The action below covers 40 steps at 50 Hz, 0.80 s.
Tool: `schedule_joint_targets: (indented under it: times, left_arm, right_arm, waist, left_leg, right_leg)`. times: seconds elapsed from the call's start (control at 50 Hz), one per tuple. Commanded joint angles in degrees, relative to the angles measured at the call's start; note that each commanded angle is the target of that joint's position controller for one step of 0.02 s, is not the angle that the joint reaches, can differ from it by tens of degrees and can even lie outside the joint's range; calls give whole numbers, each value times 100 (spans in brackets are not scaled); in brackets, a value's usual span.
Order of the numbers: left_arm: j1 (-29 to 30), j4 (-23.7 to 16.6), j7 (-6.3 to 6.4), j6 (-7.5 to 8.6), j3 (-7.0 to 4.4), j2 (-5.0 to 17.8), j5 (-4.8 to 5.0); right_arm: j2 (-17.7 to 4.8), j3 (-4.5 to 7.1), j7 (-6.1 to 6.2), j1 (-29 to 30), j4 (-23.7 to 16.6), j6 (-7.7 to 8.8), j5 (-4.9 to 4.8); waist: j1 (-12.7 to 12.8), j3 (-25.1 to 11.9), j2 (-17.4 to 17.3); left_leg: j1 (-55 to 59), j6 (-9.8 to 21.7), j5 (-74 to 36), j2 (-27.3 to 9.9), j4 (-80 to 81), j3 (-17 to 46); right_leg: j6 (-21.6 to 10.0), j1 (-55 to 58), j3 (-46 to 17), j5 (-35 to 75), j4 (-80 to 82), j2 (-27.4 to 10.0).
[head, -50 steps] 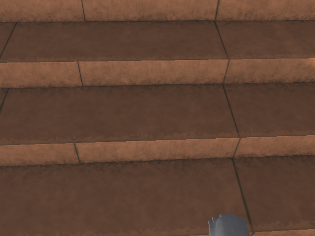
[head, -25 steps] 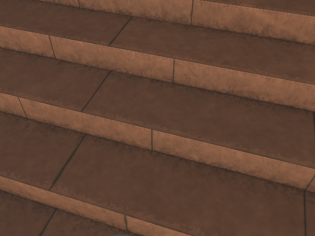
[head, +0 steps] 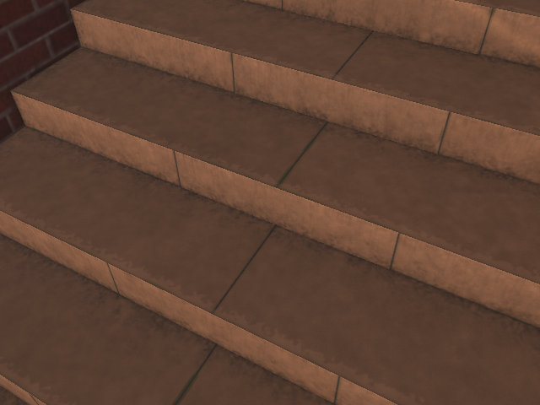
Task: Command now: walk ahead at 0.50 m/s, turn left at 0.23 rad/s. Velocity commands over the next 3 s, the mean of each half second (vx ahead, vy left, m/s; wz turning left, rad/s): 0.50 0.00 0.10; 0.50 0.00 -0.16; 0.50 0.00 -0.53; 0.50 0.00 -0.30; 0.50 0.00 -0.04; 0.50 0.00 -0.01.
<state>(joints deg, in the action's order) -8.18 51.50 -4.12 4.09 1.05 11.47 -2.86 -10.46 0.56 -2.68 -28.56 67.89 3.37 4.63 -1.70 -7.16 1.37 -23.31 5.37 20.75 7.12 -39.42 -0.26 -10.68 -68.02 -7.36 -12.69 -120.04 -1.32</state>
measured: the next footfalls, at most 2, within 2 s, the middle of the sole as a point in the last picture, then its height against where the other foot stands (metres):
right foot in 0.20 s outside the picture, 0.13 m higher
left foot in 0.82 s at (229, 290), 0.13 m higher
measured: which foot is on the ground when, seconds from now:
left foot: down 0.00-0.22, up 0.24-0.80, down 0.82-1.00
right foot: up 0.00-0.18, down 0.20-0.88, up 0.90-1.00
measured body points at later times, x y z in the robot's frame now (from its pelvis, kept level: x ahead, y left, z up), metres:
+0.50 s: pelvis +0.27 -0.07 +0.14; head +0.27 -0.07 +0.59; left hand +0.16 +0.14 -0.01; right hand +0.44 -0.28 +0.03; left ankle +0.37 +0.08 -0.42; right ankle +0.24 -0.14 -0.58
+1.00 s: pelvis +0.62 +0.01 +0.22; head +0.63 +0.01 +0.67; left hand +0.67 +0.24 +0.07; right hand +0.73 -0.22 +0.09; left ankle +0.68 +0.10 -0.45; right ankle +0.47 -0.12 -0.28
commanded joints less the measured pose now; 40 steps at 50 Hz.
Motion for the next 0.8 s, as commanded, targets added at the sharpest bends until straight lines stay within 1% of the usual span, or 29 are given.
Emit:
schedule_joint_targets:
  times: [0.02,0.04,0.06,0.08,0.1,0.12,0.14,0.2,0.22,0.24,0.26,0.28,0.3,0.32,0.34,0.38,0.4,0.44,0.46,0.5,0.54,0.6,0.66,0.7,0.72,0.74,0.76,0.78,0.8]
  left_arm:
    - [455,-506,86,33,182,-137,22]
    - [869,-715,103,32,155,41,17]
    - [1108,-852,123,18,155,85,34]
    - [1407,-1017,118,-53,144,194,92]
    - [1510,-1045,106,-129,168,137,51]
    - [1447,-1011,49,-189,170,19,32]
    - [1287,-1027,5,-269,152,5,38]
    - [990,-1191,60,-294,-18,399,163]
    - [27,-868,77,-179,-165,807,146]
    - [-1162,-445,101,-111,-199,920,94]
    - [-2739,13,217,-164,-303,1093,-248]
    - [-2863,340,274,30,-314,1010,-269]
    - [-1847,321,277,105,-318,838,-150]
    - [-1212,394,278,81,-228,347,-72]
    - [-961,531,277,24,-134,-60,-7]
    - [-398,560,311,25,7,-538,39]
    - [-1176,1002,436,286,-90,-444,367]
    - [-1276,1195,516,412,-146,-235,326]
    - [-1139,1036,519,405,-194,5,317]
    - [-1401,877,590,410,-261,174,362]
    - [-1733,854,637,475,-376,379,324]
    - [-2871,1033,705,434,-418,163,113]
    - [-3519,1013,787,358,-474,200,-46]
    - [-3710,1057,805,298,-447,64,-20]
    - [-4262,1713,454,266,-56,-832,-459]
    - [-4063,1634,220,187,-61,-729,-468]
    - [-2638,1009,-67,58,-104,-389,-310]
    - [-2923,1051,-259,97,-183,176,-206]
    - [-2688,821,-275,238,-281,682,-43]
  right_arm:
    - [51,-158,46,605,-425,261,251]
    - [-138,-150,20,311,-429,285,264]
    - [-240,-145,24,59,-418,308,212]
    - [-375,-161,-53,353,-662,294,140]
    - [-409,-181,-136,730,-963,299,-50]
    - [-562,-176,-197,631,-1036,352,-241]
    - [-890,-100,-243,421,-968,400,-333]
    - [-1548,231,-277,183,-885,499,-404]
    - [-960,167,-328,-260,-770,480,-116]
    - [-220,-4,-368,-899,-712,469,49]
    - [-228,91,-421,239,-889,276,-196]
    - [-271,182,-323,825,-1041,278,-354]
    - [-285,194,-177,1057,-1004,298,-366]
    - [-229,145,-61,1177,-1073,305,-252]
    - [-151,89,-12,1351,-1135,279,-189]
    - [107,-9,30,1371,-1161,179,-165]
    - [470,-71,171,1735,-1938,71,-191]
    - [371,-133,217,2103,-2318,-28,-222]
    - [61,-98,202,2149,-2429,-29,-240]
    - [-272,8,121,2187,-2480,-20,-278]
    - [-215,65,78,2223,-2495,22,-338]
    - [17,116,125,2908,-2734,-11,-191]
    - [104,121,207,3965,-3310,57,-224]
    - [164,-6,158,4881,-3836,122,-246]
    - [780,-357,42,5070,-3751,-13,-184]
    - [842,-368,16,5025,-3794,-109,-219]
    - [699,-394,-81,5166,-3739,-239,-112]
    - [588,-434,-184,5602,-3866,-405,-244]
    - [236,-297,-280,4929,-3659,-450,-394]
  waist:
    - [345,590,-112]
    - [179,496,-34]
    - [24,550,-307]
    - [76,602,-301]
    - [158,780,-457]
    - [156,777,-664]
    - [276,646,-873]
    - [419,92,-1060]
    - [372,-870,-509]
    - [515,-2167,689]
    - [1450,-1404,1468]
    - [1384,-231,1241]
    - [958,518,763]
    - [603,404,81]
    - [366,255,-230]
    - [-73,242,-180]
    - [-231,724,-131]
    - [-364,1124,-226]
    - [-345,1187,-279]
    - [-145,941,-250]
    - [-28,722,37]
    - [508,751,380]
    - [791,1414,448]
    - [975,1722,250]
    - [1004,192,263]
    - [789,470,200]
    - [321,603,237]
    - [331,475,844]
    - [-172,320,868]
  left_leg:
    - [-331,756,-112,-1358,1941,1586]
    - [-189,688,-113,-1211,2015,1354]
    - [-78,731,-209,-1232,2132,1343]
    - [-679,719,-431,-1280,2682,1084]
    - [-1693,807,-731,-1321,3147,974]
    - [-2085,990,-1653,-1479,3192,969]
    - [-1343,1144,-3553,-1757,2938,1047]
    - [2056,1018,-8194,-2034,1717,864]
    - [1578,571,-8439,-1584,150,619]
    - [-513,278,-5541,-884,-1175,924]
    - [-2634,59,-853,162,-3448,1418]
    - [-3730,242,-1335,25,-5047,1986]
    - [-3974,366,-1903,-215,-5461,1851]
    - [-3797,452,-2109,-351,-5606,1656]
    - [-3748,530,-2139,-448,-5963,1503]
    - [-3878,609,-1955,-705,-5993,1401]
    - [-3590,188,-1104,-628,-6429,601]
    - [-3845,19,-1256,-959,-5705,475]
    - [-3471,-63,-1627,-1012,-4792,128]
    - [-2754,-222,-2219,-1208,-3678,-211]
    - [-2706,-247,-2504,-1315,-3070,-171]
    - [-4667,-131,-1356,-1266,-4010,-358]
    - [-7438,-124,804,-1383,-6119,-48]
    - [-7794,-82,1630,-1441,-5883,-314]
    - [-7563,385,889,-1504,-4787,174]
    - [-6756,597,222,-1508,-3919,-27]
    - [-3702,721,-168,-1266,-2654,-794]
    - [-1820,312,280,-805,-3208,-925]
    - [-743,118,-334,-507,-3122,-1519]
  right_leg:
    - [-153,-725,248,9,-258,-210]
    - [-18,-547,476,373,747,-350]
    - [163,-480,524,543,1282,-470]
    - [356,681,771,645,2585,-623]
    - [510,2062,1027,291,3433,-567]
    - [814,3000,1451,-234,3523,-320]
    - [936,3135,1639,-539,3789,-3]
    - [701,2979,1826,-760,6316,591]
    - [63,4726,895,1224,6127,267]
    - [-1066,7200,-1717,742,7303,-631]
    - [-1350,7787,-4248,-780,9401,-1344]
    - [-731,6890,-4235,-2766,9584,-1277]
    - [-678,5666,-3485,-2815,9371,-1228]
    - [-664,5145,-2802,-2029,9283,-1231]
    - [-557,4818,-2369,-1482,9266,-1205]
    - [-274,4361,-1573,-896,9639,-1034]
    - [15,4116,-975,-1000,9978,-951]
    - [191,3928,-399,-969,10217,-722]
    - [124,3734,-94,-851,10578,-617]
    - [-33,4003,53,-250,10957,-598]
    - [-57,5079,-32,563,11037,-776]
    - [-309,7752,-476,1261,10771,-1121]
    - [-573,9331,-955,1158,10820,-1820]
    - [-335,9139,-676,1215,11032,-1560]
    - [-150,10088,-600,1876,10414,-1687]
    - [-42,9241,-226,1942,10741,-1488]
    - [-206,6344,438,1847,11854,-1099]
    - [-387,5066,299,3355,12051,-1234]
    - [-390,5158,658,5690,11630,-1177]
